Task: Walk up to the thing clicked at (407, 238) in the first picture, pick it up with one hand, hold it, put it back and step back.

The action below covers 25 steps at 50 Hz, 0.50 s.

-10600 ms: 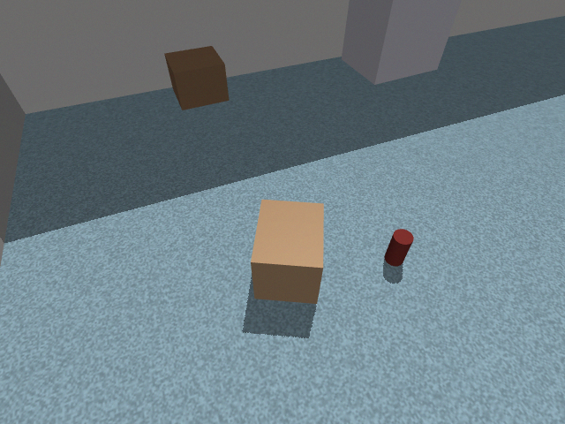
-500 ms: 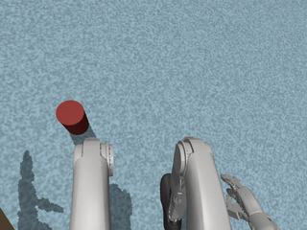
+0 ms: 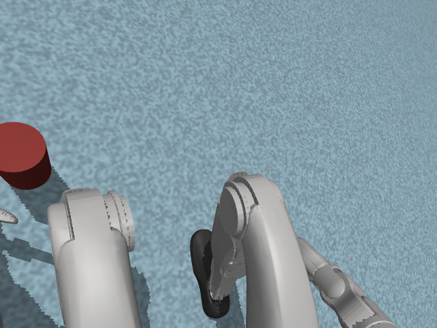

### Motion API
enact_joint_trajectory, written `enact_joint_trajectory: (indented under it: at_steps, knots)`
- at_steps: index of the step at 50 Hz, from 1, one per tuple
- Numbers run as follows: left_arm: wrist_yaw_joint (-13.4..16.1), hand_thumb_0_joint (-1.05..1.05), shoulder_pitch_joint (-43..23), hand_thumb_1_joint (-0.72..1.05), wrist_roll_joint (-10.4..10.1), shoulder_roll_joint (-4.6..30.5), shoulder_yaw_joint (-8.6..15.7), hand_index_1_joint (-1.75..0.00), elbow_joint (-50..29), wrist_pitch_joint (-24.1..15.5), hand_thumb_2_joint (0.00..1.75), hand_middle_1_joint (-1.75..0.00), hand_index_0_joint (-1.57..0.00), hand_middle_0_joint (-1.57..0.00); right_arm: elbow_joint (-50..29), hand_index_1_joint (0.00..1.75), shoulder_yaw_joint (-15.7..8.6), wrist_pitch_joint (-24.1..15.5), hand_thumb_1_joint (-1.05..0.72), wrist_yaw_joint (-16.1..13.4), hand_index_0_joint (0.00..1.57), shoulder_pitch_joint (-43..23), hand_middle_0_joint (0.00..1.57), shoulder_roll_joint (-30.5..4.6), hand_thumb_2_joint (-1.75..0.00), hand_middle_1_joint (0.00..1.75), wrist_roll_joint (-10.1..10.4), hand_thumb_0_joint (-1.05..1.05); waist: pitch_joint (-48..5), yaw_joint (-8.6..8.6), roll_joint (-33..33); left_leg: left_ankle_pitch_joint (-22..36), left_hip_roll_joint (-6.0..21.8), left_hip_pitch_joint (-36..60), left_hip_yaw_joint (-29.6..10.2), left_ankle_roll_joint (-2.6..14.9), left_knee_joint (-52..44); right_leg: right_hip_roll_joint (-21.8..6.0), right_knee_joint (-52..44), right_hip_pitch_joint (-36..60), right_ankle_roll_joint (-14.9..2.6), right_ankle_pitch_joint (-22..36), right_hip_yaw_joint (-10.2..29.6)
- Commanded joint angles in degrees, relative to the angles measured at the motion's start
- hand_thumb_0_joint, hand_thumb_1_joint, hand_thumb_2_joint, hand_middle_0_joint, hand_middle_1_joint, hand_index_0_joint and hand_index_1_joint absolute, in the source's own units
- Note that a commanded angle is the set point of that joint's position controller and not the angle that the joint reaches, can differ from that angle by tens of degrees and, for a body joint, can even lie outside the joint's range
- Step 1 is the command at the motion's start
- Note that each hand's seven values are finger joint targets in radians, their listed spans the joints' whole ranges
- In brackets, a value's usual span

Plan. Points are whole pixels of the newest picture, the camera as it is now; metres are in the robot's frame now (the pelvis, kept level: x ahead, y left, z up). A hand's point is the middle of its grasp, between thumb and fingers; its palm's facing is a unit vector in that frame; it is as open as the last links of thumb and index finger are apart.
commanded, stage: close in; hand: left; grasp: from the side
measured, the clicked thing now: (22, 160) +0.41 +0.26 -0.21
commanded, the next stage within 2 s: rest palm in 0.42 s
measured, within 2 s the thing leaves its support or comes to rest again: leaves its support in 1.74 s
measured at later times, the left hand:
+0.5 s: hand (12, 161) +0.39 +0.26 -0.16, palm faces +0.25 -0.97 +0.04, open 17.5 cm
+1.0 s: hand (19, 160) +0.40 +0.26 -0.17, palm faces +0.27 -0.96 +0.00, open 13.7 cm
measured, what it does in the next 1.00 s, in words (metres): stands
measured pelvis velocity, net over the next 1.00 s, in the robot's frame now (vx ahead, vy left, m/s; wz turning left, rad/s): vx -0.01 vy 0.01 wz -0.06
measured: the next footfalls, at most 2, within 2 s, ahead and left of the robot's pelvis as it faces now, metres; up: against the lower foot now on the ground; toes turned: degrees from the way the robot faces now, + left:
none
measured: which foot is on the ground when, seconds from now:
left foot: down 0.00-1.00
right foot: down 0.00-1.00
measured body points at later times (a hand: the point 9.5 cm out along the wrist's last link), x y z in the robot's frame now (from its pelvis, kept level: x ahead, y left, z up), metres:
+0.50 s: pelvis -0.02 +0.01 -0.01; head +0.18 +0.20 +0.35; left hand +0.37 +0.32 -0.16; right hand +0.15 -0.24 -0.03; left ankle +0.08 +0.13 -0.25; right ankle +0.13 -0.14 -0.25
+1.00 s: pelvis -0.01 +0.01 -0.01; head +0.20 +0.20 +0.34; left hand +0.38 +0.31 -0.17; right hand +0.16 -0.23 -0.03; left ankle +0.08 +0.13 -0.25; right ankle +0.13 -0.14 -0.25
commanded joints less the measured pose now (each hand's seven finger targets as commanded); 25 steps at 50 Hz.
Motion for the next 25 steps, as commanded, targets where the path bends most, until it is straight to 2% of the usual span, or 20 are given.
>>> enact_joint_trajectory:
  at_steps: [1, 2, 3, 5, 7, 8, 10, 11, 12, 14, 15, 16, 18, 21, 22, 23, 25]
  knots:
    - [6.32, 0.00, -9.98, -0.60, -0.06, 15.29, 3.17, -0.08, -8.67, -8.18, 0.01, -0.08, -0.07, -0.07, -3.52, 0.30, -5.20, 0.75, -0.93, -0.45, 0.20, 1.48, 0.20, -20.27, -0.90, 0.30, -1.84, 0.00, -35.84, -2.17, 29.58, 11.80, 3.10, 27.40, 5.84, -0.65, -19.71, 0.99, -8.57, 16.50, -3.98, 9.96, -9.20]
    - [7.34, 0.00, -9.35, -0.58, 0.47, 14.66, 2.74, -0.07, -8.21, -8.61, 0.01, -0.08, -0.07, -0.07, -3.61, 0.30, -5.10, 0.94, -0.93, -0.32, 0.20, 1.07, 0.20, -20.32, -0.90, 0.30, -2.15, 0.00, -34.71, -1.91, 29.61, 11.17, 3.11, 26.74, 5.91, -0.63, -19.67, 1.04, -8.77, 16.16, -3.99, 9.73, -9.12]
    - [8.30, 0.00, -9.74, -0.58, 1.02, 13.10, 1.18, -0.08, -7.31, -8.84, 0.02, -0.08, -0.07, -0.07, -3.88, 0.30, -5.04, 1.08, -0.93, -0.13, 0.20, 0.70, 0.20, -20.32, -0.90, 0.30, -2.27, 0.00, -32.69, -2.65, 29.32, 9.48, 3.15, 25.71, 5.85, -0.59, -19.90, 1.10, -9.15, 15.09, -4.05, 8.74, -9.29]
    - [10.25, 0.00, -8.94, -0.56, 1.78, 10.79, -0.40, -0.06, -6.03, -9.21, 0.02, -0.07, -0.07, -0.07, -3.97, 0.30, -4.77, 1.49, -0.92, 0.47, 0.20, 1.06, 0.20, -20.41, -0.90, 0.30, -2.87, 0.00, -30.63, -3.95, 28.81, 7.73, 3.06, 24.44, 5.25, -0.68, -20.28, 1.20, -9.47, 15.23, -3.83, 7.98, -10.07]
    - [11.94, 0.00, -8.65, -0.56, 2.66, 11.33, -1.25, -0.06, -6.32, -9.66, 0.02, -0.07, -0.06, -0.06, -4.04, 0.30, -4.92, 1.76, -0.92, 0.68, 0.20, 0.64, 0.20, -20.89, -0.90, 0.30, -3.18, 0.00, -28.71, -3.88, 28.37, 5.12, 3.21, 23.63, 4.97, -0.55, -20.49, 1.26, -9.87, 13.93, -3.83, 6.32, -10.34]
    - [12.49, 0.00, -8.51, -0.55, 3.06, 11.11, -2.02, -0.06, -6.34, -9.82, 0.02, -0.06, -0.06, -0.06, -3.96, 0.30, -4.67, 2.06, -0.93, 0.87, 0.20, 1.22, 0.20, -20.93, -0.90, 0.30, -3.67, 0.00, -29.17, -4.69, 28.84, 6.07, 3.17, 24.05, 4.68, -0.63, -20.30, 1.39, -9.68, 14.85, -3.73, 7.26, -10.49]
    - [13.22, 0.00, -8.26, -0.51, 3.31, 8.73, -4.69, -0.05, -5.97, -10.30, 0.02, -0.06, -0.06, -0.05, -4.21, 0.30, -4.66, 2.34, -0.92, 1.23, 0.20, 0.51, 0.20, -21.13, -0.90, 0.30, -4.06, 0.00, -28.15, -5.79, 27.68, 5.86, 3.21, 23.95, 3.88, -0.66, -20.31, 1.39, -9.36, 14.12, -3.60, 7.32, -10.90]
    - [13.89, 0.00, -9.62, -0.54, 3.15, 8.67, -5.41, -0.05, -6.61, -10.63, 0.02, -0.06, -0.06, -0.05, -4.28, 0.30, -4.48, 2.44, -0.92, 1.30, 0.20, 0.35, 0.20, -21.16, -0.90, 0.30, -4.24, 0.00, -27.71, -5.95, 27.08, 4.69, 3.20, 23.27, 3.65, -0.54, -20.11, 1.56, -9.62, 13.62, -3.61, 6.54, -10.94]
    - [14.37, 0.00, -10.28, -0.54, 3.01, 7.99, -6.19, -0.05, -6.56, -11.03, 0.01, -0.06, -0.06, -0.06, -4.34, 0.30, -4.37, 2.51, -0.92, 1.43, 0.20, 0.37, 0.20, -21.41, -0.90, 0.30, -4.33, 0.00, -26.97, -6.82, 27.09, 4.30, 3.22, 23.39, 3.05, -0.63, -20.43, 1.51, -9.50, 13.46, -3.53, 6.52, -11.19]
    - [15.85, 0.00, -10.75, -0.54, 2.85, 7.41, -6.70, -0.05, -5.22, -11.54, 0.02, -0.06, -0.06, -0.05, -4.57, 0.30, -4.06, 2.57, -0.92, 1.72, 0.20, -0.08, 0.20, -21.48, -0.90, 0.30, -4.56, 0.00, -25.46, -7.09, 25.09, 2.62, 3.16, 22.14, 2.54, -0.32, -20.08, 1.65, -9.82, 13.18, -3.29, 5.69, -11.15]
    - [16.85, 0.00, -12.20, -0.54, 2.99, 8.52, -6.53, -0.05, -4.79, -11.96, 0.04, -0.06, -0.06, -0.05, -4.64, 0.30, -3.59, 2.69, -0.92, 1.91, 0.20, 0.01, 0.20, -21.49, -0.90, 0.30, -4.78, 0.00, -24.75, -7.57, 24.97, 1.17, 3.17, 21.20, 2.27, -0.15, -20.10, 1.75, -10.01, 13.17, -3.19, 4.61, -11.36]
    - [17.60, 0.00, -12.07, -0.54, 2.91, 8.22, -6.68, -0.05, -4.82, -12.52, 0.04, -0.06, -0.06, -0.05, -4.84, 0.30, -3.30, 2.72, -0.91, 2.09, 0.20, -0.08, 0.20, -21.38, -0.90, 0.30, -5.11, 0.00, -25.12, -7.35, 24.21, 1.24, 3.09, 21.03, 2.39, 0.04, -19.54, 1.93, -10.38, 14.04, -3.04, 4.94, -11.11]
    - [19.27, 0.00, -12.79, -0.55, 3.73, 8.42, -6.78, -0.05, -3.50, -13.38, 0.05, -0.06, -0.05, -0.05, -4.85, 0.30, -2.96, 2.91, -0.91, 2.26, 0.20, 0.03, 0.20, -21.63, -0.90, 0.30, -5.59, 0.00, -24.23, -7.95, 24.77, 0.96, 3.11, 21.58, 1.63, -0.24, -19.99, 1.92, -10.06, 13.66, -3.04, 4.75, -11.61]
    - [21.78, 0.00, -11.74, -0.54, 5.18, 9.10, -6.72, -0.06, -2.08, -14.49, 0.07, -0.06, -0.05, -0.05, -5.29, 0.30, -2.50, 3.32, -0.91, 2.63, 0.20, -0.64, 0.20, -21.46, -0.90, 0.30, -6.08, 0.00, -22.79, -7.11, 25.51, 0.10, 3.33, 21.35, 1.22, -0.40, -20.53, 2.06, -9.63, 13.29, -3.17, 4.26, -11.79]
    - [22.38, 0.00, -11.33, -0.51, 5.65, 8.65, -6.70, -0.05, -1.43, -14.88, 0.08, -0.05, -0.04, -0.05, -5.53, 0.30, -2.51, 3.48, -0.91, 2.75, 0.20, -0.89, 0.20, -21.73, -0.90, 0.30, -6.32, 0.00, -22.25, -7.76, 25.68, 0.26, 3.37, 21.90, 0.77, -0.68, -20.93, 1.88, -9.43, 13.05, -3.11, 4.50, -12.14]
    - [23.19, 0.00, -11.24, -0.51, 6.18, 9.14, -6.77, -0.05, -1.68, -15.40, 0.09, -0.06, -0.04, -0.04, -5.51, 0.30, -2.43, 3.70, -0.91, 2.89, 0.20, -1.02, 0.20, -21.88, -0.90, 0.30, -6.46, 0.00, -21.69, -7.39, 27.22, 0.25, 3.48, 22.60, 0.47, -0.99, -21.70, 1.84, -8.91, 12.89, -3.23, 4.42, -12.33]
    - [24.32, 0.00, -9.88, -0.48, 6.72, 9.10, -6.50, -0.05, -1.50, -16.06, 0.09, -0.05, -0.03, -0.04, -5.69, 0.30, -2.22, 4.04, -0.91, 3.15, 0.20, -0.92, 0.20, -21.98, -0.90, 0.30, -6.88, 0.00, -23.06, -7.18, 27.82, 2.42, 3.53, 23.97, 0.31, -1.21, -21.35, 1.99, -8.64, 13.81, -3.23, 6.03, -12.50]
